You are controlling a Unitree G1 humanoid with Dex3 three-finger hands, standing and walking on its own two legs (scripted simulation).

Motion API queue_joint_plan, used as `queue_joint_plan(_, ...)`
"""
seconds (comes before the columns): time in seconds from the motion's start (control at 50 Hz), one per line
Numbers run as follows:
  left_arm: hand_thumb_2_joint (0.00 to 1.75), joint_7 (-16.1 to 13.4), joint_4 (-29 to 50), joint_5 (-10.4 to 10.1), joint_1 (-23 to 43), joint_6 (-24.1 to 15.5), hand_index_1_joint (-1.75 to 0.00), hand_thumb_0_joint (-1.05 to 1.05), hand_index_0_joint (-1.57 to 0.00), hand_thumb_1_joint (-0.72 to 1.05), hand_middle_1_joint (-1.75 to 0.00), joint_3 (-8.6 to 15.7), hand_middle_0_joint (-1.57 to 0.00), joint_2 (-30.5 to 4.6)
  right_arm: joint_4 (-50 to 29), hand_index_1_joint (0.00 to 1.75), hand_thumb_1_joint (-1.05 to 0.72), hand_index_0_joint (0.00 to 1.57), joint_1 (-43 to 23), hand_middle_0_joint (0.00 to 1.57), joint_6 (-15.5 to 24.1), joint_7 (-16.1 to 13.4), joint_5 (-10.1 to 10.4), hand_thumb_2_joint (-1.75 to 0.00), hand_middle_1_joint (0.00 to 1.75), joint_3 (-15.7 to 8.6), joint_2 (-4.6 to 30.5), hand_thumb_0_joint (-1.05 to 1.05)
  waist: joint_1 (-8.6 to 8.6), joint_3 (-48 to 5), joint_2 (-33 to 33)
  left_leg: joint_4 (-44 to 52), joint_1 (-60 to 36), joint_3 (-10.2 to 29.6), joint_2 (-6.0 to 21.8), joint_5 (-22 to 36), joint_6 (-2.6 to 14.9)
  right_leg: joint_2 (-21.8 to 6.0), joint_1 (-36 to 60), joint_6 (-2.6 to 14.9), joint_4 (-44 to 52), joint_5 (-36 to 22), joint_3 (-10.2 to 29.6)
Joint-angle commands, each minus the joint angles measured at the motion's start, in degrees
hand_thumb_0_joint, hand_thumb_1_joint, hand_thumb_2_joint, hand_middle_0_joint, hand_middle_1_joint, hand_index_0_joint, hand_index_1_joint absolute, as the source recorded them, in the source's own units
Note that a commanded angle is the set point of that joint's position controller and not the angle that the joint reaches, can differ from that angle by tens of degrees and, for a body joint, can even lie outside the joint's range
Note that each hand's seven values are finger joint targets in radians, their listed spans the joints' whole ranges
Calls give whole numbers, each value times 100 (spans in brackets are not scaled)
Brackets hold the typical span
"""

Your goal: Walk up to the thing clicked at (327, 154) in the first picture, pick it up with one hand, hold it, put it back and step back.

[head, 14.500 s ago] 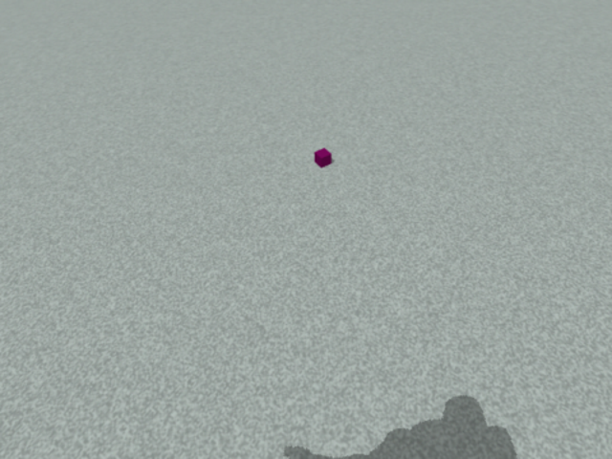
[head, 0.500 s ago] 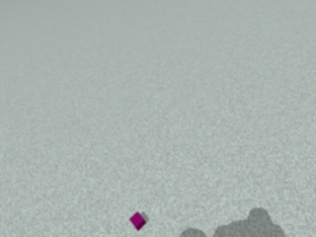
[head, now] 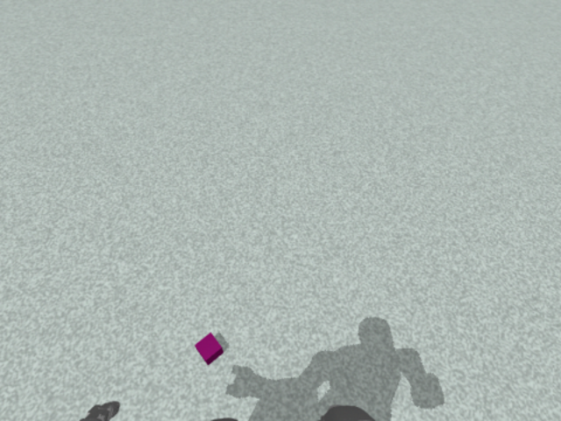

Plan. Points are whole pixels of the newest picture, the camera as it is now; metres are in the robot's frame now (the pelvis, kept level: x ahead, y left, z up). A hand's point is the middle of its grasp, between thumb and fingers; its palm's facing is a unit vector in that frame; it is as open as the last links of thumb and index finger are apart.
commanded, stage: stand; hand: left
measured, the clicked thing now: (209, 348) +0.41 +0.22 -0.73
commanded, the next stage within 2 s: none
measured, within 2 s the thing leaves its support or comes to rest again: neither
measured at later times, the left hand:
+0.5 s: hand out of the picture +0.08 +0.24 -0.13, palm faces -0.03 -0.93 -0.37, open 7.4 cm
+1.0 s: hand out of the picture +0.08 +0.24 -0.13, palm faces -0.03 -0.94 -0.33, open 7.4 cm
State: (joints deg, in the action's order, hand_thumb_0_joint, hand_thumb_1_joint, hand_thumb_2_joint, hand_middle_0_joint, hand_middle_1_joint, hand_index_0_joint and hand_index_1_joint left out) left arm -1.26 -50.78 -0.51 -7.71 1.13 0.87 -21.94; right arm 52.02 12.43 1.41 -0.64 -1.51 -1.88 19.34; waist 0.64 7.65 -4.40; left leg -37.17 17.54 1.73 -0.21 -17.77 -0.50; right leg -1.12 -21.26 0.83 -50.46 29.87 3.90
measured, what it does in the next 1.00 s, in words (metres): steps on the spot: right foot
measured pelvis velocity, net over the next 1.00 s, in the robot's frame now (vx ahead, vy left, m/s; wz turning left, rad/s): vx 0.01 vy -0.01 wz -0.01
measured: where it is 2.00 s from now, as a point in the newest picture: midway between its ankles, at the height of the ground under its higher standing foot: outside the picture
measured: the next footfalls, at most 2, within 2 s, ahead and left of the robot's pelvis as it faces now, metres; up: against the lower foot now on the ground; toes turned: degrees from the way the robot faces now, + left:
right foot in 0.08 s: +0.04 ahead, -0.14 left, +0.00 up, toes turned -3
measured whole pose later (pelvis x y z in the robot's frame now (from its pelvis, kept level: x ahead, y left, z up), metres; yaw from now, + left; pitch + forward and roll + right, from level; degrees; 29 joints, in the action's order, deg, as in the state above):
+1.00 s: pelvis +0.01 -0.01 +0.02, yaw +0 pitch -2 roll +0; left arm 0.8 -65.4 0.4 -5.4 -0.6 -0.1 -20.3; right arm 66.1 5.0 0.8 0.5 -0.8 -0.1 20.0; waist 0.1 2.9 -0.1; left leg -19.9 8.8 2.0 1.9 -9.3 -2.1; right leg -0.7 -7.4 -1.0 -19.6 10.3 0.7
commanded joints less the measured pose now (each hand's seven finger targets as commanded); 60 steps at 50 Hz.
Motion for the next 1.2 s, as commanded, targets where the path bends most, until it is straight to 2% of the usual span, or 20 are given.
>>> queue_joint_plan(0.0,90,-40,80,9,-243,-219,-30,0,-20,90,-30,304,-20,-1032,-283,30,-90,20,-348,20,80,-90,29,-90,30,-378,1539,0,-72,-769,1914,1167,-806,1162,1089,2642,942,-14,263,-104,1118,-128,-221)
queue_joint_plan(0.02,90,-32,-21,5,-326,-245,-30,0,-20,90,-30,276,-20,-951,-251,30,-90,20,-432,20,60,-76,46,-90,30,-370,1495,0,-127,-813,1929,1034,-862,1030,1064,2712,859,28,514,-87,1694,-483,-333)
queue_joint_plan(0.04,90,-23,-183,30,-528,-281,-30,0,-20,90,-30,253,-20,-880,-181,30,-90,20,-483,20,31,-56,87,-90,30,-371,1520,0,-223,-812,1834,902,-538,938,1042,2500,701,18,1117,-78,2452,-1482,-345)
queue_joint_plan(0.06,90,-33,-196,98,-466,-336,-30,0,-20,90,-30,262,-20,-1024,-187,30,-90,20,-461,20,10,-50,151,-90,30,-320,1320,0,-231,-832,1362,669,-310,786,886,2377,431,-238,1593,-13,2795,-2551,18)
queue_joint_plan(0.08,90,-51,-176,174,-293,-384,-30,0,-20,90,-30,308,-20,-1340,-194,30,-90,20,-367,20,21,-64,229,-90,30,-271,1119,0,-100,-1102,635,397,-226,520,596,2078,169,-768,1852,213,2628,-3889,684)
queue_joint_plan(0.1,90,-31,-193,152,36,-405,-30,0,-20,90,-30,309,-20,-1510,-143,30,-90,20,-396,20,15,-50,261,-90,30,-235,1113,0,126,-1070,360,658,-464,349,324,1304,127,-892,1374,388,2513,-3741,850)
queue_joint_plan(0.12,90,1,-258,139,333,-371,-30,0,-20,90,-30,290,-20,-1490,18,30,-90,20,-290,20,-5,-37,217,-90,30,-213,1164,0,226,-889,265,1088,-901,363,383,701,219,-866,674,446,2574,-2543,786)
queue_joint_plan(0.16,90,85,-351,92,486,-319,-30,0,-20,90,-30,150,-20,-1088,155,30,-90,20,-707,20,13,32,170,-90,30,-234,1377,0,74,-635,286,1397,-1026,702,652,229,267,-464,514,195,2904,-1250,382)
queue_joint_plan(0.18,90,92,-361,75,497,-336,-30,0,-20,90,-30,118,-20,-1013,208,30,-90,20,-897,20,26,64,145,-90,30,-263,1482,0,-11,-651,359,1377,-828,682,664,329,286,-470,813,128,3076,-1320,336)
queue_joint_plan(0.22,90,103,-477,70,477,-371,-30,0,-20,90,-30,117,-20,-1091,314,30,-90,20,-814,20,17,96,132,-90,30,-203,1291,0,67,-635,-19,1409,-963,496,566,558,245,-582,736,164,3230,-1525,479)
queue_joint_plan(0.26,90,105,-613,67,460,-379,-30,0,-20,90,-30,108,-20,-1065,449,30,-90,20,-802,20,43,91,136,-90,30,-159,1251,0,58,-739,48,1480,-1206,469,614,952,196,-592,865,159,3213,-2162,436)
queue_joint_plan(0.32,90,94,-717,53,523,-388,-30,0,-20,90,-30,125,-20,-1075,612,30,-90,20,-890,20,47,104,127,-90,30,-135,1296,0,25,-674,99,1678,-1003,472,612,835,175,-571,1055,82,3338,-2017,357)
queue_joint_plan(0.42,90,109,-881,61,559,-343,-30,0,-20,90,-30,169,-20,-1181,800,30,-90,20,-914,20,44,124,114,-90,30,-113,1294,0,-6,-545,137,1872,-984,477,624,523,125,-563,914,65,3583,-1145,388)
queue_joint_plan(0.5,90,117,-971,63,483,-345,-30,0,-20,90,-30,180,-20,-1174,899,30,-90,20,-1013,20,69,113,105,-90,30,-99,1270,0,-89,-712,362,1951,-980,490,659,736,112,-556,1120,51,3515,-1571,332)
queue_joint_plan(0.56,90,115,-1013,63,550,-358,-30,0,-20,90,-30,189,-20,-1162,946,30,-90,20,-1013,20,79,96,90,-90,30,-75,1270,0,-78,-905,447,1985,-915,481,719,1139,116,-563,1442,36,3345,-2202,251)
queue_joint_plan(0.64,90,109,-1088,63,534,-345,-30,0,-20,90,-30,185,-20,-1162,1025,30,-90,20,-976,20,69,69,112,-90,30,-67,1283,0,-55,-969,494,1996,-932,464,727,1295,112,-571,1545,31,3335,-2481,214)
queue_joint_plan(0.86,90,119,-1163,86,507,-301,-30,0,-20,90,-30,160,-20,-1106,1091,30,-90,20,-963,20,21,59,108,-90,30,-50,1337,0,-36,-691,562,2117,-782,494,684,643,106,-533,1235,16,3521,-1713,208)
queue_joint_plan(0.94,90,116,-1152,77,472,-322,-30,0,-20,90,-30,150,-20,-1054,1076,30,-90,20,-993,20,52,58,107,-90,30,-46,1356,0,-57,-983,558,2040,-920,491,740,1368,123,-567,1531,6,3384,-2503,133)
queue_joint_plan(1.08,90,105,-1145,77,467,-314,-30,0,-20,90,-30,156,-20,-1061,1047,30,-90,20,-1001,20,61,41,114,-90,30,-46,1345,0,-46,-1081,431,2000,-1088,472,769,1794,120,-585,1613,-5,3327,-2809,78)
queue_joint_plan(1.18,90,108,-1156,81,436,-292,-30,0,-20,90,-30,148,-20,-1035,1053,30,-90,20,-1023,20,53,36,113,-90,30,-27,1337,0,-51,-960,518,2057,-1031,468,757,1623,110,-593,1560,-19,3388,-2670,89)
